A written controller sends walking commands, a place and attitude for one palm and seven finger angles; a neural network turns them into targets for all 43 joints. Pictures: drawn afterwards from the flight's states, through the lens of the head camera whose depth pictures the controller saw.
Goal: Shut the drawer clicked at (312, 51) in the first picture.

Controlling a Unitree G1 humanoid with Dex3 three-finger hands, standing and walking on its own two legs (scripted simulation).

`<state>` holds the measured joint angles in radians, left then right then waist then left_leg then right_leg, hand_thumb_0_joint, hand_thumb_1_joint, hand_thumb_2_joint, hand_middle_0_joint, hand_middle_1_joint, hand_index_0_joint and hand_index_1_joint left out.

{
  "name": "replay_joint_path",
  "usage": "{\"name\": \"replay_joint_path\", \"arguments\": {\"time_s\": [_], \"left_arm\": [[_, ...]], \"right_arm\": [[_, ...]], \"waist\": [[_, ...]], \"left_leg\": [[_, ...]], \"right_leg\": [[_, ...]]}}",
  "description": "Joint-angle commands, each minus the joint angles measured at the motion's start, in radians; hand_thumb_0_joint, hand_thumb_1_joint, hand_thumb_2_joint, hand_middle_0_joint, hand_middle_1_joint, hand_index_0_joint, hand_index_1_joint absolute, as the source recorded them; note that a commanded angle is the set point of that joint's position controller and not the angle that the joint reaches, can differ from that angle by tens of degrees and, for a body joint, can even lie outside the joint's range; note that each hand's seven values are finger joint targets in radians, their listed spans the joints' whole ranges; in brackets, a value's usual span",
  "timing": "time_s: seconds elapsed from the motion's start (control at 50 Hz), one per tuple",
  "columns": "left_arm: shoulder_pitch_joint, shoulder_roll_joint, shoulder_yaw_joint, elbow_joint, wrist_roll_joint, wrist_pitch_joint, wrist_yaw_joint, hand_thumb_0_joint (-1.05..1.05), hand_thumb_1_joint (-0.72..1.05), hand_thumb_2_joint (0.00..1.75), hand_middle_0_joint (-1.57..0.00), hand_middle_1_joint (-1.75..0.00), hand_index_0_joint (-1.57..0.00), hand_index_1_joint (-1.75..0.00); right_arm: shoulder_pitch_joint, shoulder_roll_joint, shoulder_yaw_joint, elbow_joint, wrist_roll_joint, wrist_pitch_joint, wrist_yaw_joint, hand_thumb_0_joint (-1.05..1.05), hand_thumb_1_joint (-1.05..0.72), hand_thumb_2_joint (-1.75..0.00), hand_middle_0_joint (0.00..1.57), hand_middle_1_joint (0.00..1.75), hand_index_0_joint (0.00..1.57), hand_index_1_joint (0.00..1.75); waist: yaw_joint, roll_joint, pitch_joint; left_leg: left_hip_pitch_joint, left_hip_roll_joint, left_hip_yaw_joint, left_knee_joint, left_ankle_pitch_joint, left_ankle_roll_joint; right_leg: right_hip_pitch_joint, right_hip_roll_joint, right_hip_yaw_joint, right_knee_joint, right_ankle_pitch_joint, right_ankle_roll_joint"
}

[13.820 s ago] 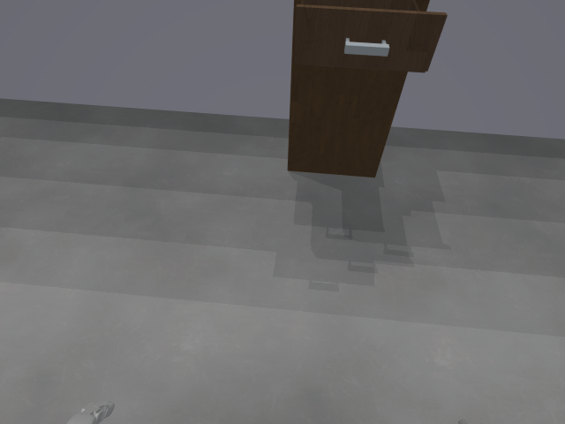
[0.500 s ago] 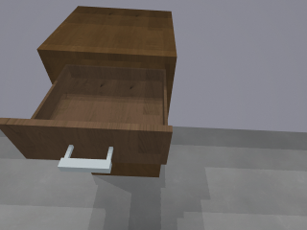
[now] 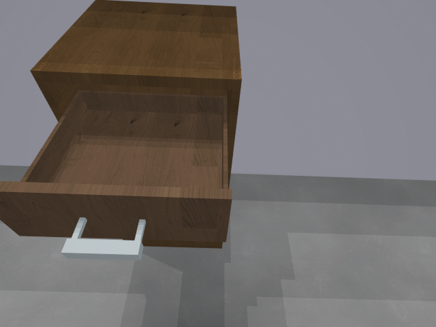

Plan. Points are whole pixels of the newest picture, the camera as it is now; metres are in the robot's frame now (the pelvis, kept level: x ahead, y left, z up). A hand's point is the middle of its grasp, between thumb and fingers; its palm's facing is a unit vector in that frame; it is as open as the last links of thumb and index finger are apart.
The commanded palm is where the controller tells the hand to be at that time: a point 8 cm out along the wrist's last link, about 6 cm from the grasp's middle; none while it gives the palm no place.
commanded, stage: come to a stop and stand still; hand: left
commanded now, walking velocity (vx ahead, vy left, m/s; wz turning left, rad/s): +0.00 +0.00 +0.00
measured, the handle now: (107, 236) +0.25 +0.21 +0.04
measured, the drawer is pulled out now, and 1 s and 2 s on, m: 0.30 0.29 0.29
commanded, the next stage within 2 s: look again from close up in 0.04 s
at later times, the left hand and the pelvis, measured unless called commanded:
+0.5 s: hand out of the picture -0.01 +0.17 -0.17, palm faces +0.01 -0.98 -0.18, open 7.3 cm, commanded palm none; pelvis +0.00 +0.00 +0.01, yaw +0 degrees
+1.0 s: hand (119, 300) +0.17 +0.18 -0.01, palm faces +0.17 -0.99 +0.03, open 6.8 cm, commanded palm +0.08 +0.22 -0.03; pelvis -0.04 +0.01 -0.03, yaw +2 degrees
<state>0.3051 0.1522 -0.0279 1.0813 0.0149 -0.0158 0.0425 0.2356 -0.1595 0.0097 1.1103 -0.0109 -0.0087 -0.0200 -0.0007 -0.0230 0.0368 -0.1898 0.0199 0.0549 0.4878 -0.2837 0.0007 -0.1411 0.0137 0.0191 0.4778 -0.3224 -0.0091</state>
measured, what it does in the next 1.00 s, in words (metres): stands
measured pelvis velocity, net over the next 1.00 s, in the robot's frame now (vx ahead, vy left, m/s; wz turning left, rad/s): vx -0.04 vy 0.01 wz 0.03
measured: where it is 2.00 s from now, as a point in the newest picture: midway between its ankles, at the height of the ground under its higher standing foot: outside the picture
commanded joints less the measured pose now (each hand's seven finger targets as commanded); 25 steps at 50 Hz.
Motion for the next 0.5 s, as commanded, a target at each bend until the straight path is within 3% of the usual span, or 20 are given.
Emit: {"name": "replay_joint_path", "arguments": {"time_s": [0.0, 0.26, 0.34, 0.44, 0.48], "left_arm": [[0.079, 0.108, 0.024, -0.018, -0.005, -0.015, 0.006, 0.00, 0.90, 0.90, -0.20, -0.30, -0.20, -0.30], [0.075, 0.109, 0.020, -0.014, -0.006, -0.014, 0.004, 0.00, 0.90, 0.90, -0.20, -0.30, -0.20, -0.30], [0.079, 0.108, 0.021, -0.011, -0.006, -0.016, 0.005, 0.00, 0.90, 0.90, -0.20, -0.30, -0.20, -0.30], [0.086, 0.105, 0.020, -0.007, -0.006, -0.015, 0.005, 0.00, 0.90, 0.90, -0.20, -0.30, -0.20, -0.30], [0.090, 0.101, 0.018, -0.004, -0.006, -0.012, 0.004, 0.00, 0.90, 0.90, -0.20, -0.30, -0.20, -0.30]], "right_arm": [[0.038, -0.099, -0.016, -0.020, 0.006, -0.014, -0.010, 0.00, -0.90, -0.90, 0.20, 0.30, 0.20, 0.30], [0.035, -0.103, -0.010, -0.002, 0.007, -0.012, -0.007, 0.00, -0.90, -0.90, 0.20, 0.30, 0.20, 0.30], [0.039, -0.104, -0.009, 0.001, 0.006, -0.016, -0.006, 0.00, -0.90, -0.90, 0.20, 0.30, 0.20, 0.30], [0.050, -0.102, -0.007, 0.006, 0.007, -0.018, -0.008, 0.00, -0.90, -0.90, 0.20, 0.30, 0.20, 0.30], [0.047, -0.103, -0.007, 0.008, 0.008, -0.016, -0.008, 0.00, -0.90, -0.90, 0.20, 0.30, 0.20, 0.30]], "waist": [[-0.001, 0.017, -0.005], [0.003, 0.001, 0.020], [0.003, 0.010, -0.009], [0.003, 0.001, 0.000], [0.007, 0.013, 0.037]], "left_leg": [[0.066, 0.080, -0.077, -0.064, 0.308, 0.030], [0.068, 0.079, -0.081, -0.120, 0.244, 0.030], [0.082, 0.080, -0.083, -0.113, 0.283, 0.030], [0.077, 0.081, -0.087, -0.119, 0.285, 0.031], [0.063, 0.080, -0.088, -0.130, 0.247, 0.033]], "right_leg": [[-0.035, -0.108, 0.076, -0.084, 0.383, -0.021], [-0.032, -0.110, 0.072, -0.130, 0.305, -0.015], [-0.018, -0.114, 0.072, -0.127, 0.331, -0.016], [-0.019, -0.114, 0.070, -0.129, 0.325, -0.016], [-0.041, -0.111, 0.070, -0.139, 0.269, -0.012]]}}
